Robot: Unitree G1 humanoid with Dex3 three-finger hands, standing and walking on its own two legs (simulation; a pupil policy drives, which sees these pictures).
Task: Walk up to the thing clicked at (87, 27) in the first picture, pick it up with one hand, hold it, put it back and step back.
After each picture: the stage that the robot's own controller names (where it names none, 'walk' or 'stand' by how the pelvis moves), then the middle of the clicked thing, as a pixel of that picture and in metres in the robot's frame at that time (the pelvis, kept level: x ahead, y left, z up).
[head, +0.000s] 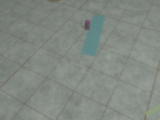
stand; (87, 25) +1.69 -0.07 -0.72
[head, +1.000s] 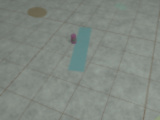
walk; (73, 38) +1.54 +0.18 -0.71
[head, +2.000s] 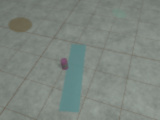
walk; (64, 64) +1.02 +0.26 -0.72
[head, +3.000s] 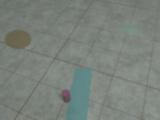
walk; (66, 96) +0.65 +0.19 -0.71
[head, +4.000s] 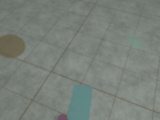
walk; out of the picture +0.42 +0.15 -0.69
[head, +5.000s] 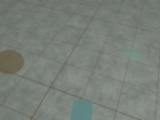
stand; out of the picture +0.36 +0.14 -0.72
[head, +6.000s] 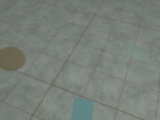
stand; out of the picture +0.36 +0.13 -0.73
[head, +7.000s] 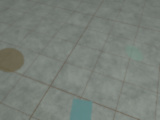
stand; out of the picture +0.35 +0.15 -0.73
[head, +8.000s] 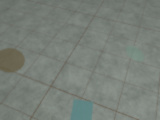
stand; out of the picture +0.34 +0.14 -0.73
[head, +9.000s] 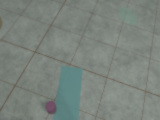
go down; (51, 107) +0.38 +0.15 -0.62
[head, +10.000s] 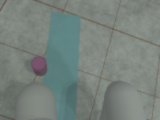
go down; (39, 66) +0.43 +0.18 -0.31
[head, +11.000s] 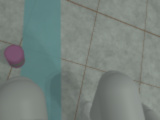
close in; (15, 57) +0.43 +0.20 -0.26
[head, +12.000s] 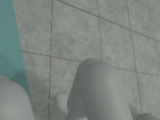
close; out of the picture +0.42 +0.23 -0.22
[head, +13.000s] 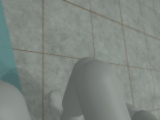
close; out of the picture +0.43 +0.24 -0.22
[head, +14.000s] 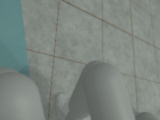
lift; out of the picture +0.38 +0.21 -0.21
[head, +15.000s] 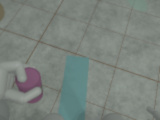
lift; (30, 86) +0.32 +0.17 -0.01
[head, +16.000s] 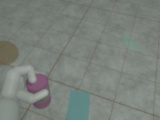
hold; (39, 91) +0.32 +0.15 +0.01
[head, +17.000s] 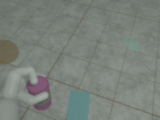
hold; (40, 93) +0.32 +0.15 +0.00
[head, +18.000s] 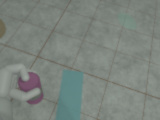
crouch; (31, 89) +0.34 +0.17 -0.06
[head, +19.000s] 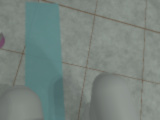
lower; out of the picture +0.50 +0.23 -0.09
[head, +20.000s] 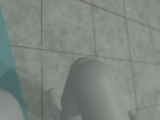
lower; out of the picture +0.34 +0.21 -0.26
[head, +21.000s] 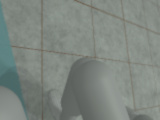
lower; out of the picture +0.35 +0.19 -0.26
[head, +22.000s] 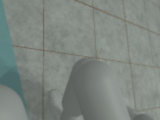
lower; out of the picture +0.37 +0.17 -0.26
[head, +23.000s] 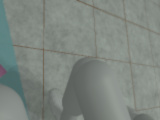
lower; out of the picture +0.39 +0.14 -0.26
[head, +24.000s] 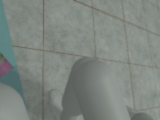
open; out of the picture +0.40 +0.12 -0.26
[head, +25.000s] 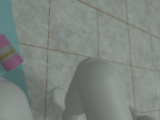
stand; (5, 53) +0.42 +0.10 -0.26
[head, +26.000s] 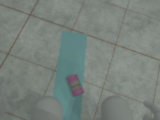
walk; (75, 85) +0.40 +0.02 -0.48
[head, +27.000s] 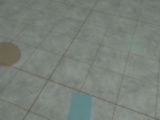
stand; out of the picture +0.34 -0.02 -0.69
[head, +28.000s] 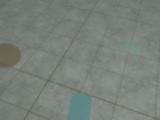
stand; out of the picture +0.35 -0.01 -0.69
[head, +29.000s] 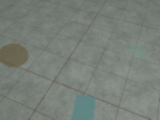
stand; out of the picture +0.35 -0.03 -0.73
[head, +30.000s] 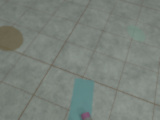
walk; out of the picture +0.37 -0.06 -0.72
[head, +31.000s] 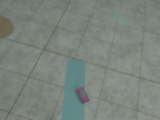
walk; (82, 95) +0.56 -0.05 -0.73
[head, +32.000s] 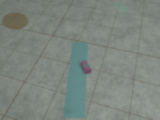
walk; (85, 67) +0.90 +0.05 -0.72
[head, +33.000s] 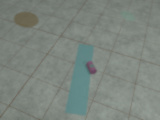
stand; (91, 67) +0.98 -0.07 -0.73
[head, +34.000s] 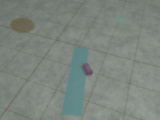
stand; (87, 69) +1.01 -0.04 -0.75
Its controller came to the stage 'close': yes
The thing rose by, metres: 0.71
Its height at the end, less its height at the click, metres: -0.02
